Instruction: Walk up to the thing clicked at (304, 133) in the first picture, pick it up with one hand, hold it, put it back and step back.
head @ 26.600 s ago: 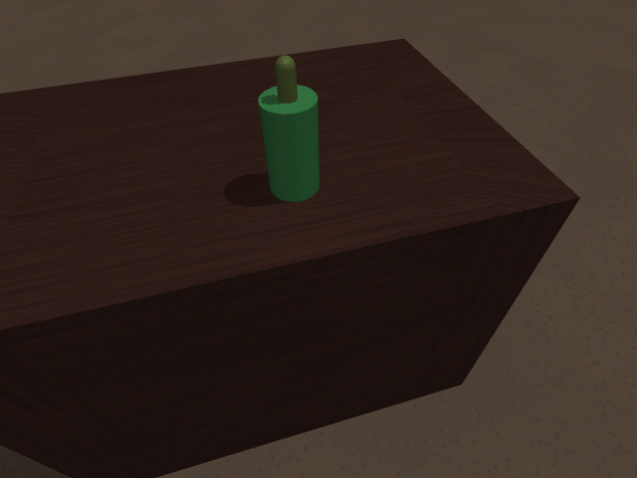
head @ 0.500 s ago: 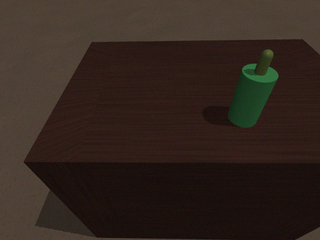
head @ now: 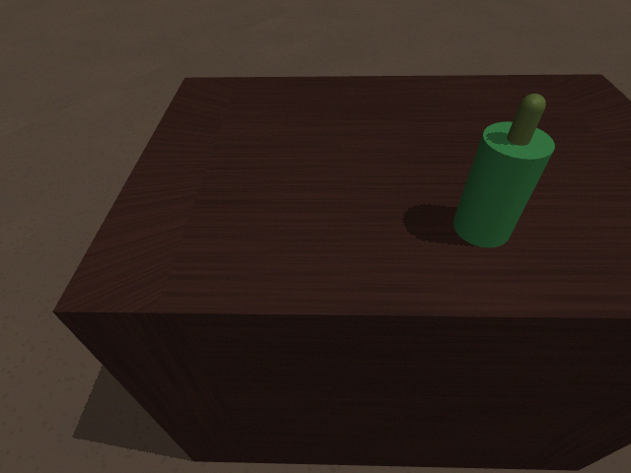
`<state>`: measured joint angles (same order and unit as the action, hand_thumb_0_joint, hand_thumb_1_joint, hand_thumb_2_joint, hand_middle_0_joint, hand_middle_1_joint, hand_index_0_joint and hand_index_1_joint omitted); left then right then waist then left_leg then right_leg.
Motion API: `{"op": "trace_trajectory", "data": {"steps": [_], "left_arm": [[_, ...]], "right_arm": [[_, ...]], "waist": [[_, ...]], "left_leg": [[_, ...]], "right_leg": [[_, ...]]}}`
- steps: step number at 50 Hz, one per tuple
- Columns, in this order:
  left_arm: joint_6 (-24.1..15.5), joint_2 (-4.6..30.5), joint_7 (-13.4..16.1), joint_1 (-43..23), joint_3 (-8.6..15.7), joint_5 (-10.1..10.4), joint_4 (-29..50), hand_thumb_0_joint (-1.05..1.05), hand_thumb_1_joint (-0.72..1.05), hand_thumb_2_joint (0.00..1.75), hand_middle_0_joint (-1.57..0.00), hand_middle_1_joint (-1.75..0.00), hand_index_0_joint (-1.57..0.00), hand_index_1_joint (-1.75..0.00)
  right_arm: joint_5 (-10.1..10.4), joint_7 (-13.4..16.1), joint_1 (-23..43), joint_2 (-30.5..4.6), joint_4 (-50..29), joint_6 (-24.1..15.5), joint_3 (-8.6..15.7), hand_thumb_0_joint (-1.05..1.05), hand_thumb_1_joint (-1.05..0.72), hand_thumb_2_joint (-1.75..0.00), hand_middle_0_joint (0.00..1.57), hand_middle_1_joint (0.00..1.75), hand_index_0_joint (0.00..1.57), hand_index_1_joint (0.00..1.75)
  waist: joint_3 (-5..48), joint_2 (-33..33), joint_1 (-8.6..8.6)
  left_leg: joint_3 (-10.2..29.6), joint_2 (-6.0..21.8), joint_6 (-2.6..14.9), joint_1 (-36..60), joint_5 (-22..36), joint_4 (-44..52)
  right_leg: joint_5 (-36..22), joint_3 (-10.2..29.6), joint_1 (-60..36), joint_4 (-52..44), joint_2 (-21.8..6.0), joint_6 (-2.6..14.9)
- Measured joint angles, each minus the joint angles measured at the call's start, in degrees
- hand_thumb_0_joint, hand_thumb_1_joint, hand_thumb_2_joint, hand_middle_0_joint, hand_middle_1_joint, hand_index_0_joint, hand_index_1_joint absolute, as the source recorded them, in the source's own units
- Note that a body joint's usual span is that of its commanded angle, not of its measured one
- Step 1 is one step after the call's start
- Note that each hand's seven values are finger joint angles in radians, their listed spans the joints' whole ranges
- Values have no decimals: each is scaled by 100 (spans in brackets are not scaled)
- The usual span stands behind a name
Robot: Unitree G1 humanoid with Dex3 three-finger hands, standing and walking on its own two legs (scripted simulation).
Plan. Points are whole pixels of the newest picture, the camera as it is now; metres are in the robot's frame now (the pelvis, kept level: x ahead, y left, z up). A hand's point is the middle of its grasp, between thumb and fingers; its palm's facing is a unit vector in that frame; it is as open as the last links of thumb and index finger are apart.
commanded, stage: stand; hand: right
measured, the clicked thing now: (504, 171) +0.50 -0.25 +0.13
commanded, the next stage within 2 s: none
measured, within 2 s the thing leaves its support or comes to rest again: neither
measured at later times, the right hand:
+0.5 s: hand out of the picture +0.07 -0.25 -0.16, palm faces -0.04 +0.94 -0.35, open 7.5 cm
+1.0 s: hand out of the picture +0.07 -0.26 -0.16, palm faces -0.05 +0.94 -0.35, open 7.4 cm
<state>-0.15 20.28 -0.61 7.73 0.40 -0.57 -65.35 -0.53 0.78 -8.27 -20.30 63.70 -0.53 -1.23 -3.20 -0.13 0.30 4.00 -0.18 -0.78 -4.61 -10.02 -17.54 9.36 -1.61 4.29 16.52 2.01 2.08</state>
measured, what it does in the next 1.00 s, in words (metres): stands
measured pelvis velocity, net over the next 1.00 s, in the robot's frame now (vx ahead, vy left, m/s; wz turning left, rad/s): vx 0.01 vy -0.01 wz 0.01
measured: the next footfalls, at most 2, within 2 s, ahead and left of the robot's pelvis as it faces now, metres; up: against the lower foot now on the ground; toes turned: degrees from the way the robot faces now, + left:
none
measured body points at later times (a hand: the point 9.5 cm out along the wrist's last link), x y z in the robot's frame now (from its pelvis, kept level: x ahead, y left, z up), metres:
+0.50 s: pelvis +0.00 +0.00 +0.00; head +0.01 +0.00 +0.45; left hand +0.07 +0.30 -0.13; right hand +0.07 -0.30 -0.13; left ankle +0.00 +0.13 -0.75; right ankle +0.00 -0.09 -0.75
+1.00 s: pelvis +0.01 -0.01 +0.00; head +0.02 -0.01 +0.45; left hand +0.07 +0.30 -0.13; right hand +0.08 -0.31 -0.14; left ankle +0.00 +0.13 -0.75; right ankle +0.00 -0.09 -0.75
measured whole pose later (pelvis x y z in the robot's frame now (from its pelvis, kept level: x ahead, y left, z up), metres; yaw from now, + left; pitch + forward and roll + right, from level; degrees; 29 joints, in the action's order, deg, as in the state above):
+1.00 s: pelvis +0.01 -0.01 +0.00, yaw +0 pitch -2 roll +0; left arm -0.5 20.0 -0.4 6.9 0.1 -0.3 -64.9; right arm -0.4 0.7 -8.0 -20.2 63.8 -0.4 -1.2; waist -3.0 0.4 0.1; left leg 4.6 0.1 -1.3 -4.6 -10.5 -17.4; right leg 10.1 -2.2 4.2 16.6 2.3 2.6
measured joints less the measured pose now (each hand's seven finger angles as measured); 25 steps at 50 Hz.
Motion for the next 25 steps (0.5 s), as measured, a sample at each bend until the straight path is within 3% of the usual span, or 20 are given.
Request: {"op": "trace_trajectory", "data": {"steps": [8, 15, 25], "left_arm": [[-6, 1, -3, 21, -14, 7, -4, 1, 90, 90, -20, -30, -21, -30], [-16, -14, 3, -2, -32, 21, 23, 1, 90, 90, -20, -30, -21, -30], [-26, -10, 9, -62, -37, 19, 57, 1, 90, 90, -20, -30, -21, -30]], "right_arm": [[1, -11, -33, 15, 34, 9, 0, 0, -17, -67, 19, 27, 19, 27], [6, -4, -14, 8, 36, -3, -9, 1, -64, -83, 20, 30, 20, 30], [7, -11, 27, 6, 25, -7, -11, 1, -87, -89, 20, 30, 20, 30]], "waist": [[-3, 8, -7], [17, 30, -11], [36, 45, -16]], "left_leg": [[13, -4, -4, -23, 2, -4], [10, -6, -4, -7, -6, -3], [19, -4, -15, -6, 4, 20]], "right_leg": [[9, -13, 23, 14, -4, 4], [24, -10, 15, 28, -6, 4], [41, -18, 33, 50, -6, 15]]}}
